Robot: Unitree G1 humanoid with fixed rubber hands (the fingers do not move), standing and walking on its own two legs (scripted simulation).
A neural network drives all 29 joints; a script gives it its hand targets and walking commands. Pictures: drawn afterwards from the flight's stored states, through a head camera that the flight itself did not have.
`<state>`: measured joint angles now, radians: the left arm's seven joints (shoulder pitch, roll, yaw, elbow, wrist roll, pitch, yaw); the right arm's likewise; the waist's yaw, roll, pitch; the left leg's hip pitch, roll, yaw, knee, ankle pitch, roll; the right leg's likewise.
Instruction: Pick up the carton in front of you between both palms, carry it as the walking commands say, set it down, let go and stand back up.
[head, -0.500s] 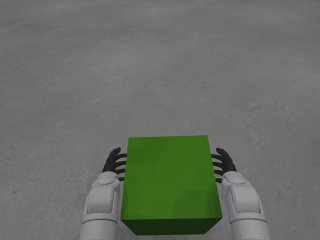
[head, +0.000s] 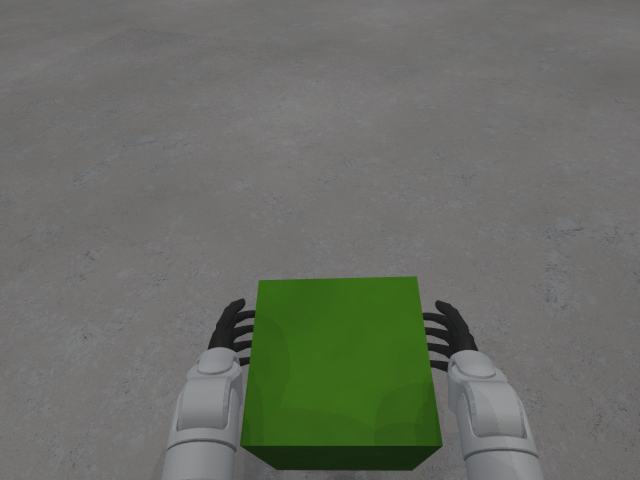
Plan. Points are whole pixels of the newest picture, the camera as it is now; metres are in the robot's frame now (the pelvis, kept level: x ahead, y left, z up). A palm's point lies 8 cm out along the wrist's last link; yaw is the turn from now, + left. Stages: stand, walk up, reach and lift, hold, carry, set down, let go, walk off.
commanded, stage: hold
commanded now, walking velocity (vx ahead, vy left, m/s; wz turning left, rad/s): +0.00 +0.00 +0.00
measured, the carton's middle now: (340, 381) +0.29 -0.01 -0.07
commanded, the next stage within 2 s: set down in 0.12 s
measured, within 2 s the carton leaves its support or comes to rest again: neither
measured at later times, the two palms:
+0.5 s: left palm (245, 357) +0.31 +0.13 -0.01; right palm (451, 336) +0.34 -0.17 -0.02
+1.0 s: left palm (279, 374) +0.37 +0.10 -0.20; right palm (437, 367) +0.38 -0.19 -0.21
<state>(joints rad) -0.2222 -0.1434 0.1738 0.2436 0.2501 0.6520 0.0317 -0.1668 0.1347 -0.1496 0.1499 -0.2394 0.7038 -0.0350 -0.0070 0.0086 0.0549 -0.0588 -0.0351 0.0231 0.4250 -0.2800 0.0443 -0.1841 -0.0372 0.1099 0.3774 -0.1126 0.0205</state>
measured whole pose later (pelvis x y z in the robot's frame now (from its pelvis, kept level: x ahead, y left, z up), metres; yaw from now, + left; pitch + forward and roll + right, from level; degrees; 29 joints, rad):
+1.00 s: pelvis -0.05 -0.06 -0.14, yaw +8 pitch +38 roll +2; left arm -0.77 -0.17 0.49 0.57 0.26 0.28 0.08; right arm -0.74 0.08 -0.44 0.52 -0.31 0.33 -0.02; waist -0.04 0.07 -0.17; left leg -1.44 -0.11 -0.11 1.26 -0.47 -0.05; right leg -1.54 0.05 0.12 1.21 -0.33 0.05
